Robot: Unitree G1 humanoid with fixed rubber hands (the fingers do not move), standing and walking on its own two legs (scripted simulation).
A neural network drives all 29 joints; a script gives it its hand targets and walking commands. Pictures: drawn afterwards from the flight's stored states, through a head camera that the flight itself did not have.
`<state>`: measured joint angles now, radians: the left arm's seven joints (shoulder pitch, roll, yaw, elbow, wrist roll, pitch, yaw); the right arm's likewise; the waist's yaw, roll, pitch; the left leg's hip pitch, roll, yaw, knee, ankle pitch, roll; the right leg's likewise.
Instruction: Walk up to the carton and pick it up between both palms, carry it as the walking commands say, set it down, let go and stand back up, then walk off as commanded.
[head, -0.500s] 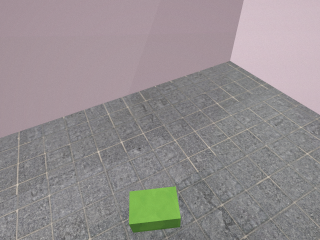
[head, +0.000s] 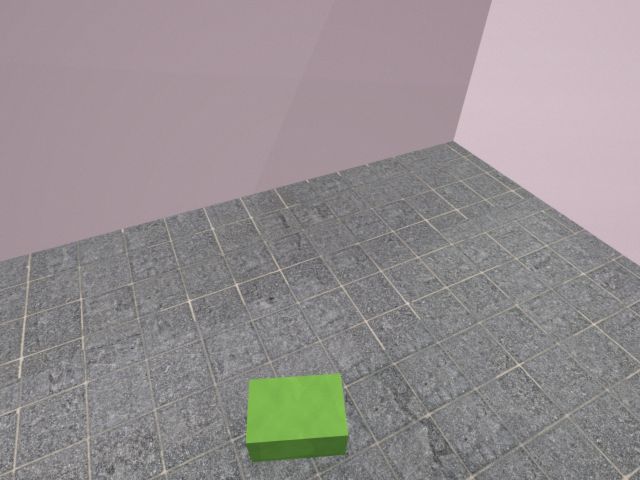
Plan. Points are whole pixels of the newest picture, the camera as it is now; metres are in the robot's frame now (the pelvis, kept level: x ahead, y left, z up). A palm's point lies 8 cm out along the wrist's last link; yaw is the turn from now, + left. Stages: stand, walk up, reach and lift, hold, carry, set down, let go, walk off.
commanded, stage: stand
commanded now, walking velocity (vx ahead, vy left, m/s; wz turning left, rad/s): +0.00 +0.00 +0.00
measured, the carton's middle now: (297, 417) +0.51 +0.07 -0.70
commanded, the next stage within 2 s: none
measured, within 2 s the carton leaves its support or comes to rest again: neither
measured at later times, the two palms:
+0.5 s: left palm out of the picture -0.02 +0.23 -0.14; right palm out of the picture -0.04 -0.23 -0.15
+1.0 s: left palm out of the picture +0.12 +0.28 -0.11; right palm out of the picture +0.12 -0.28 -0.13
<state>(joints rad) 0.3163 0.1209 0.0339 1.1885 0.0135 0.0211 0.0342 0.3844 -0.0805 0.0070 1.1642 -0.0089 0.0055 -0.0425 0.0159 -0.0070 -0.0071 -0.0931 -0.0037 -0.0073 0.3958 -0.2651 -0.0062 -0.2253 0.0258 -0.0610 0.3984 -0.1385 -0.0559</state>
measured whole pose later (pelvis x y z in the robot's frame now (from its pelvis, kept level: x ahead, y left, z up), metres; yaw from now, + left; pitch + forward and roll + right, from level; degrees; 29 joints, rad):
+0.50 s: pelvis +0.01 -0.01 +0.00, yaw +1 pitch -1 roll +1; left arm 0.30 0.16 0.06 1.13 0.02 0.00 0.03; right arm 0.42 -0.16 -0.01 1.08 -0.03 0.00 -0.04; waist 0.01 0.00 0.03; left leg -0.12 -0.01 -0.03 0.44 -0.29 -0.01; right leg -0.26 0.02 -0.07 0.47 -0.19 -0.06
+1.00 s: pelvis +0.04 -0.01 +0.00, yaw +2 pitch -2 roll +0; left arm 0.07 0.29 0.04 1.08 0.01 -0.02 0.00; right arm 0.17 -0.32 0.01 1.03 -0.01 -0.02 -0.02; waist 0.01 0.04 0.07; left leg -0.01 0.01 -0.04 0.33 -0.29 -0.02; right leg -0.16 0.03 -0.08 0.39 -0.20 -0.06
